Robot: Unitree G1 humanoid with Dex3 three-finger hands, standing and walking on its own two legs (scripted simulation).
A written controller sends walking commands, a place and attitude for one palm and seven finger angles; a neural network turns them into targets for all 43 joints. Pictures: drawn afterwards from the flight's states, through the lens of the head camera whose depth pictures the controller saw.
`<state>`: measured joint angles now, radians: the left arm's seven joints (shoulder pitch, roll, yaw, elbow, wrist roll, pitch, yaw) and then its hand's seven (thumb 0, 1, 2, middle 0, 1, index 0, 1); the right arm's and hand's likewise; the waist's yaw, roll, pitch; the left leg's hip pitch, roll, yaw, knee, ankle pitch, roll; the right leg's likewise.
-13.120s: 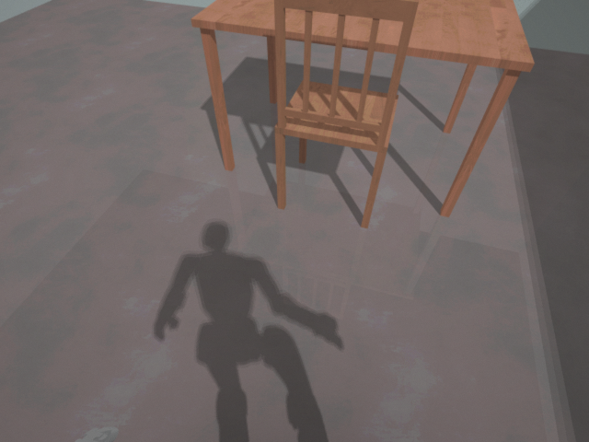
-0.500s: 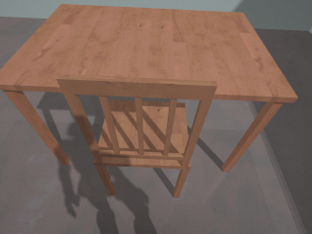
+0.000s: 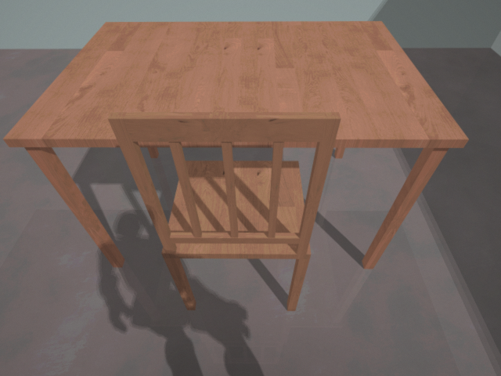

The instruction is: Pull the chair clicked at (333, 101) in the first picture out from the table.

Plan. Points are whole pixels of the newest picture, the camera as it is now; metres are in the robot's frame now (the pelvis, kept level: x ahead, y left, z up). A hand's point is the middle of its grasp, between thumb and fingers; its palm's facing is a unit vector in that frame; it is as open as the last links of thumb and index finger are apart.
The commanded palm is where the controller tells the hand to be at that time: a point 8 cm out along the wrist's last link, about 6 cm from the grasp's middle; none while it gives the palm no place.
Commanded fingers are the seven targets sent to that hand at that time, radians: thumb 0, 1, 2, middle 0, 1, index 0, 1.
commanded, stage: come to a stop and stand still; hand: left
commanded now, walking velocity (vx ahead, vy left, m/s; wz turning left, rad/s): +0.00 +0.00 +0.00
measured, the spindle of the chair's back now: (231, 195) +0.50 +0.07 -0.06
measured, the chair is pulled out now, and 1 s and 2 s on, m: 0.00 0.00 0.00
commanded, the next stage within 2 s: look again from close up in 0.18 s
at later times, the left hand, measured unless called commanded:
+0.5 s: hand out of the picture -0.01 +0.15 -0.17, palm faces +0.00 -0.98 -0.18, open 7.3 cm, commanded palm none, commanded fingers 0.00 0.90 0.90 -0.20 -0.30 -0.20 -0.30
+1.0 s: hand out of the picture +0.01 +0.15 -0.17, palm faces +0.00 -0.98 -0.20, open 7.3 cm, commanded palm none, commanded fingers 0.00 0.90 0.90 -0.20 -0.30 -0.20 -0.30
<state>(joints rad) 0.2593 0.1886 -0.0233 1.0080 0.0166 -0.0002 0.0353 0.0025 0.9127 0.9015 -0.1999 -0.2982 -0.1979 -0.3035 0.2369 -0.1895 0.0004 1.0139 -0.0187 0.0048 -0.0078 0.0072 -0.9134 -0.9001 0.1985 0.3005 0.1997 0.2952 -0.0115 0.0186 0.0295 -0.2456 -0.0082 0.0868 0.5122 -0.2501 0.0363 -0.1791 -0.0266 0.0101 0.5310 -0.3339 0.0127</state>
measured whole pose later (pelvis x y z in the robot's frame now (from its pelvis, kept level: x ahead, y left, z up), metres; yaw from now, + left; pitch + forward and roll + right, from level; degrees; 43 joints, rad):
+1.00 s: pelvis +0.02 -0.02 +0.01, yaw +0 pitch +0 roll +1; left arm 0.30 0.16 -0.02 1.11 0.01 -0.02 0.04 0.00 0.91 0.90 -0.20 -0.30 -0.20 -0.30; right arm 0.23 -0.16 0.01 1.14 -0.01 -0.02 -0.03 0.01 -0.92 -0.90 0.20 0.30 0.20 0.30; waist 0.00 -0.02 0.03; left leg -0.18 0.01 0.08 0.41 -0.23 0.01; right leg -0.12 -0.01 0.00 0.44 -0.31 -0.01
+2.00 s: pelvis -0.05 -0.03 -0.09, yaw +2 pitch +15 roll -2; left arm 0.37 0.22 0.16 0.05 -0.27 -0.41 -0.23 0.00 0.10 0.56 -0.12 -0.17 -0.12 -0.18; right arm 0.26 -0.20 0.00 0.61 0.02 -0.20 -0.07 0.02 -0.90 -0.90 0.20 0.30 0.20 0.30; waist -0.03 0.05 -0.14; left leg -0.99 0.04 -0.02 1.16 -0.43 0.00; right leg -0.88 0.01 -0.08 1.15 -0.54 -0.03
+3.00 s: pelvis -0.03 +0.00 -0.07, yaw +3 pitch +15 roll -3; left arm 0.30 0.27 0.21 0.07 -0.28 -0.37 -0.28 -0.01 -0.49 0.30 -0.06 -0.08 -0.06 -0.08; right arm 0.25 -0.25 0.00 0.55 0.03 -0.19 -0.06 0.02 -0.90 -0.90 0.20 0.30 0.20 0.30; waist -0.03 0.03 -0.13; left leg -0.92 0.03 -0.01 1.10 -0.44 0.03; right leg -0.78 0.00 -0.08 1.06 -0.53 0.00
